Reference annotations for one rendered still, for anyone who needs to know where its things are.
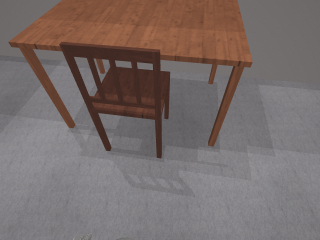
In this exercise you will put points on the table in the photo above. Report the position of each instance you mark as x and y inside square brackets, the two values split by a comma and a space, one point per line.
[194, 31]

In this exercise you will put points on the chair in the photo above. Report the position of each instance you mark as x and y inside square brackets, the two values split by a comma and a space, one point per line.
[129, 92]

